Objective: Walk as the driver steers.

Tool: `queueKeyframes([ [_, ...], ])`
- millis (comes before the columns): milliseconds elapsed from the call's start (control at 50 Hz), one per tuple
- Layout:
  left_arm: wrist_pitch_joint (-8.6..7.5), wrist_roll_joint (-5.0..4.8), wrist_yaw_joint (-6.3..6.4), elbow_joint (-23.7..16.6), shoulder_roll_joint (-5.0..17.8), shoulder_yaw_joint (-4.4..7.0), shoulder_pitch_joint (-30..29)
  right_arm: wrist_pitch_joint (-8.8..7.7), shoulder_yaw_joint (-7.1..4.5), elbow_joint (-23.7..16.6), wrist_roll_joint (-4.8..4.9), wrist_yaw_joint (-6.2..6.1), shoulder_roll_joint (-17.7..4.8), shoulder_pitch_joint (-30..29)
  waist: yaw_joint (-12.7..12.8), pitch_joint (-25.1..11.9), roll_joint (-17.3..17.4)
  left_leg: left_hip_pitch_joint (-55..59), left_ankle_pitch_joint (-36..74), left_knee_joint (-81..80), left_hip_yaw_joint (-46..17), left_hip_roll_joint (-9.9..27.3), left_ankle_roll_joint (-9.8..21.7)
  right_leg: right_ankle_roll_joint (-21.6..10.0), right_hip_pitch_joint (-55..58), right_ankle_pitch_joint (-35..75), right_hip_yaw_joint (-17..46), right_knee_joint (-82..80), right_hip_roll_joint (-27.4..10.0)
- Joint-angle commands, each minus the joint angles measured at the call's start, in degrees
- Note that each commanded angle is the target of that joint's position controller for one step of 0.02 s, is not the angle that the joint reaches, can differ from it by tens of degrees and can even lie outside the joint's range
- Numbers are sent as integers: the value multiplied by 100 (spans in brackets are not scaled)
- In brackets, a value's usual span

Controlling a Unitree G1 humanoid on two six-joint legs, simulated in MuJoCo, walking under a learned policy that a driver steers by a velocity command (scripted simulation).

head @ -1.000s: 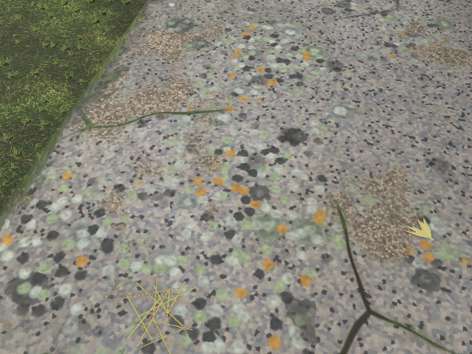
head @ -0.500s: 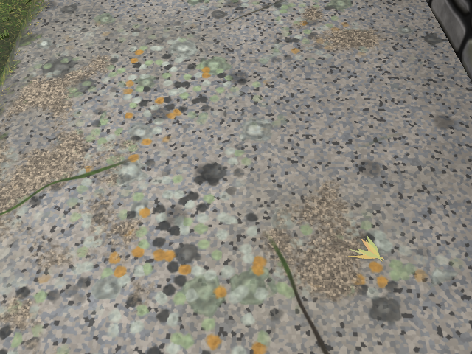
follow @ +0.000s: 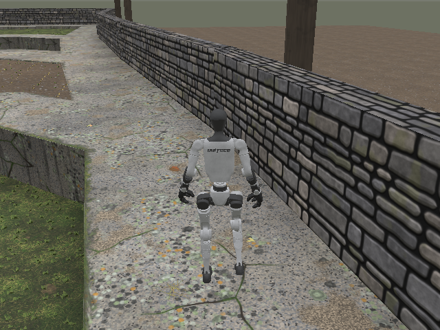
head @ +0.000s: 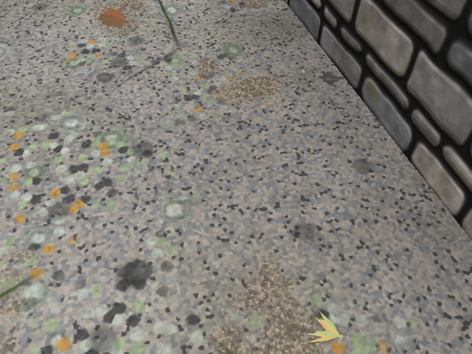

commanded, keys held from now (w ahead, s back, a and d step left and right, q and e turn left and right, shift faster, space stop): w+q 0.04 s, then q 0.96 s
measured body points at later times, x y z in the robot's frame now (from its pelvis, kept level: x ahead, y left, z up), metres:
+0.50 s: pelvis +0.17 -0.04 -0.01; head +0.21 -0.03 +0.44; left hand +0.28 +0.25 -0.10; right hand +0.33 -0.31 -0.12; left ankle +0.16 +0.10 -0.68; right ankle +0.26 -0.14 -0.74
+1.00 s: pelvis +0.19 +0.01 +0.00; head +0.22 +0.04 +0.45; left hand +0.20 +0.33 -0.12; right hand +0.47 -0.17 -0.08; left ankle +0.17 +0.10 -0.74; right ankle +0.29 -0.13 -0.70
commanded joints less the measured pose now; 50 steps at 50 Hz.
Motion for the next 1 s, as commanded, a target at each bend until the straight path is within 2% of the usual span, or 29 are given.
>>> queueKeyframes([
  [20, -99, 63, -16, -537, 200, 19, -318, -78, -176, -271, 76, -48, -885, -94, 46, -55, 751, 583, 793, -1214, -1567, 1551, 1098, 122, -814, 427, 25, -849, -361],
  [80, -175, 94, -49, -653, 67, -49, -840, 31, -194, -168, 103, -102, -1012, -1, -40, 45, 691, 330, 1984, -1082, -1031, 1263, 942, 241, -291, 1309, -154, -2123, -140],
  [120, -223, 86, -88, -675, 109, -33, -1061, 119, -210, -30, 123, -133, -1079, 290, -132, -90, 745, 348, 2665, -790, -846, 1157, 804, 301, 185, 1924, -239, -2632, 136],
  [160, -252, 79, -125, -726, 181, -1, -1241, 212, -206, 60, 156, -168, -1069, 461, -140, -162, 807, 488, 2729, -465, -961, 1186, 686, 254, 434, 2130, -151, -2969, 283],
  [200, -263, 102, -119, -707, 380, 84, -1111, 281, -234, 14, 185, -219, -1138, 331, 54, -264, 883, 580, 2529, -17, -1223, 1210, 496, 117, 832, 2102, -21, -3362, 317],
  [220, -272, 134, -95, -601, 479, 138, -793, 299, -237, -50, 196, -242, -1134, 165, 273, -401, 859, 468, 2458, 347, -1235, 1103, 355, -3, 1372, 2399, -48, -3651, 301],
  [240, -277, 197, -41, -516, 691, 212, -433, 285, -203, -124, 166, -245, -1001, 142, 433, -660, 723, 164, 2200, 934, -1140, 811, 148, -179, 2167, 3111, 25, -3819, 51],
  [260, -250, 312, 51, -490, 1113, 300, 218, 257, -88, -365, 18, -246, -660, 37, 670, -1400, -48, -769, 433, 2406, -860, 358, -129, -560, 3602, 5207, 907, -3394, -1084],
  [280, -112, 313, 43, -540, 1165, 279, 218, 261, 47, -236, 47, -238, -250, 1266, 261, -2351, -1383, -1957, -3326, 4059, -583, -70, -406, -1520, 4829, 6314, 2227, -3066, -2562],
  [300, 5, 184, 12, -586, 840, 231, 157, 338, -83, -117, 144, -245, -836, 1358, 384, -2463, -1009, -2129, -3158, 4689, -798, 195, -502, -1567, 4405, 4898, 2394, -3409, -2365],
  [320, 57, 117, 19, -593, 583, 158, -122, 436, -176, -210, 203, -275, -1027, 836, 386, -1719, -667, -2522, -2772, 4947, -621, 357, -580, -1378, 3854, 3819, 1850, -3648, -1997],
  [340, 91, 101, 27, -555, 459, 110, -469, 556, -194, -244, 187, -334, -969, 587, 278, -1260, -423, -2586, -2423, 4898, -502, 527, -662, -1232, 3216, 3052, 1480, -3899, -1736],
  [360, 115, 123, 21, -547, 390, 81, -762, 696, -234, -270, 142, -385, -971, 510, 162, -917, -451, -2395, -2165, 4828, -486, 646, -739, -1187, 2532, 2515, 1164, -4151, -1585],
  [400, 102, 244, 26, -483, 498, 129, -1117, 876, -227, -354, 111, -422, -766, 582, -48, -591, -662, -1730, -1685, 4670, -292, 659, -809, -1201, 1455, 2010, 558, -4601, -1350],
  [440, 68, 244, 64, -400, 508, 153, -1202, 910, -228, -476, 86, -411, -669, 463, -69, -552, -617, -1571, -1388, 4224, -216, 706, -775, -1261, 1307, 1953, 217, -4721, -1360],
  [500, 91, 182, 136, -290, 628, 205, -1237, 895, -179, -700, 56, -308, -594, 44, 34, -669, -468, -1265, -926, 3298, -160, 818, -647, -1288, 1443, 2030, -91, -4712, -1468],
  [560, 171, 119, 138, -171, 815, 265, -1165, 911, -193, -864, 68, -189, -719, -195, 103, -699, -460, -952, -828, 2684, -5, 777, -508, -1239, 1630, 1947, -223, -4625, -1622],
  [600, 218, 36, 117, -91, 914, 297, -1130, 935, -228, -937, 72, -124, -803, -233, 79, -649, -460, -738, -819, 2160, 111, 714, -361, -1095, 1785, 1807, -277, -4433, -1690],
  [640, 274, -66, 118, 10, 878, 299, -1096, 931, -283, -878, 46, -90, -842, -28, -66, -631, -318, -120, -276, 1183, 290, 489, -107, -713, 1660, 1331, -551, -3906, -1501],
  [660, 306, -55, 106, 148, 687, 263, -820, 923, -359, -844, 9, -124, -1028, 125, -67, -536, 95, 290, 238, 602, -17, 507, 107, -319, 1322, 759, -835, -3270, -1217],
  [680, 324, 160, 67, 91, 350, 179, -622, 907, -515, -957, 2, -240, -1701, 187, 157, -443, 1818, 916, 2077, 15, -1889, 1843, 663, 328, 121, -789, -1513, -1521, -436],
  [700, 318, 211, 129, -190, 465, 202, -1147, 818, -520, -1157, -152, -220, -1964, 37, -62, -351, 2177, 582, 2176, -307, -3112, 2557, 1674, 522, -842, -2010, -792, -294, 286],
  [720, 328, 145, 161, -198, 665, 268, -1387, 690, -455, -1163, -209, -176, -1696, 7, -172, -472, 1472, 514, 1838, -360, -2762, 2300, 1654, 436, -899, -1769, -222, 326, 183],
  [740, 345, 69, 185, -149, 670, 297, -1255, 600, -423, -1164, -138, -184, -1572, -241, 21, -448, 1245, 501, 1615, -286, -2332, 2011, 1342, 352, -942, -1244, -77, 409, 107],
  [760, 361, 93, 236, 6, 669, 324, -1071, 581, -384, -1217, -26, -207, -1392, -516, 148, -504, 953, 542, 1380, -211, -2084, 1782, 1058, 354, -930, -861, -5, 332, 40],
  [780, 368, 135, 267, 43, 718, 348, -1014, 593, -336, -1259, 46, -242, -1282, -695, 212, -521, 1001, 479, 1555, -173, -1954, 1692, 960, 398, -839, -592, 8, 323, 45],
  [820, 336, 103, 241, 69, 642, 344, -916, 622, -279, -1312, 20, -302, -1174, -690, 272, -717, 1022, 463, 1940, -115, -1823, 1524, 969, 477, -546, -274, 1, 373, 173],
  [920, 282, 53, 183, -2, 452, 252, -1147, 694, -343, -1366, 55, -386, -1304, -546, 108, -704, 1044, 688, 1391, -30, -2076, 1395, 993, 615, -289, -40, 114, -1097, 297],
  [1000, 230, 15, 98, -7, 532, 249, -1123, 757, -379, -1440, 40, -339, -1372, -635, 66, -615, 1182, 307, 1109, -5, -2512, 1341, 1061, 584, 357, -198, 157, -1866, 423],
])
